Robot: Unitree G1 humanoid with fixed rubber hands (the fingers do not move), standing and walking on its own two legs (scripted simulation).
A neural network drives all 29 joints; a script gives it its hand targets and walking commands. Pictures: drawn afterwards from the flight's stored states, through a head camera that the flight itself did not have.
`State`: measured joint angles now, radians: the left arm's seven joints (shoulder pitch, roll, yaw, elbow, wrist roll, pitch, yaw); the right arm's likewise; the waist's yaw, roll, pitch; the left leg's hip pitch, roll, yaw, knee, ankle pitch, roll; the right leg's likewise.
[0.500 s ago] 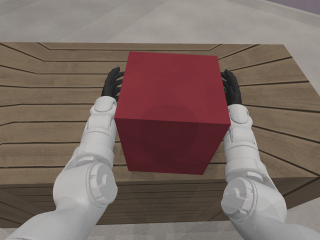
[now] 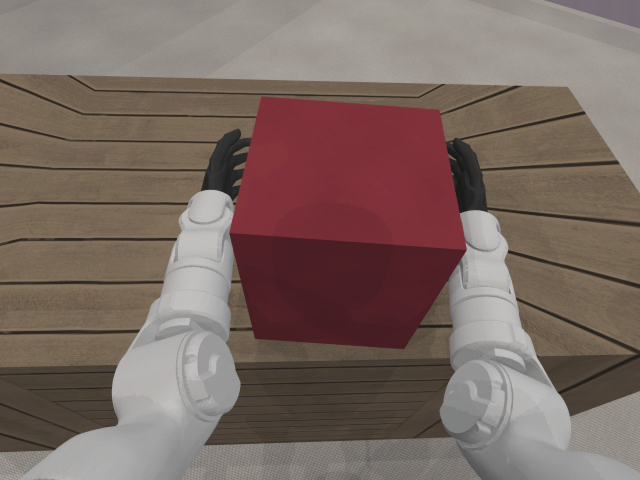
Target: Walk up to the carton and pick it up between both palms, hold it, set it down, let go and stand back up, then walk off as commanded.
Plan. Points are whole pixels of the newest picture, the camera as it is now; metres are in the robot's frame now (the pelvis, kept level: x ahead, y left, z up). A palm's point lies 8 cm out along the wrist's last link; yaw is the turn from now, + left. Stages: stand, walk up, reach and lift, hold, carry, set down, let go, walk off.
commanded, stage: set down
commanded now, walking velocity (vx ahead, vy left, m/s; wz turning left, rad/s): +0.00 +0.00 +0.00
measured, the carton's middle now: (339, 234) +0.40 -0.02 +0.06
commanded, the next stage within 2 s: none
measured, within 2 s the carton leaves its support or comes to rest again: neither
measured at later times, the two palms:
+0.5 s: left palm (222, 196) +0.45 +0.13 +0.08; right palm (458, 211) +0.42 -0.17 +0.08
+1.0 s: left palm (185, 196) +0.46 +0.19 +0.06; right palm (457, 188) +0.46 -0.18 +0.09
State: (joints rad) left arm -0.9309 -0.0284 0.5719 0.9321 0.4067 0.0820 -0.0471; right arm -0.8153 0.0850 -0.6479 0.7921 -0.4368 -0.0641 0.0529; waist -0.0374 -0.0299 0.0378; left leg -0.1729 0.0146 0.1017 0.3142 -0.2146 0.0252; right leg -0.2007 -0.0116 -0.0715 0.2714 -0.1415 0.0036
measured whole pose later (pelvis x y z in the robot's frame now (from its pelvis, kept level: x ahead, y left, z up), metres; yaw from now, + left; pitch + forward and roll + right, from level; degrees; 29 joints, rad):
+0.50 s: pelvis -0.01 +0.00 +0.00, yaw +0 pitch +7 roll -1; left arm -0.97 0.05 0.47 1.02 0.33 0.04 0.03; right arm -0.87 0.03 -0.55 0.94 -0.34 -0.09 0.00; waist -0.05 -0.04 0.05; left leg -0.23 0.02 0.10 0.32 -0.20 0.02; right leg -0.26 -0.01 -0.07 0.27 -0.12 0.00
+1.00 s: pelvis +0.01 -0.01 -0.01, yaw +1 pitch +18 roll -3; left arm -1.00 0.25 0.04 1.30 -0.12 -0.14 0.06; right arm -0.95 -0.21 -0.02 1.24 0.22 -0.17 -0.12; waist -0.04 -0.01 -0.19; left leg -0.53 0.05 0.01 0.46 -0.25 0.00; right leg -0.53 0.04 -0.06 0.38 -0.13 0.00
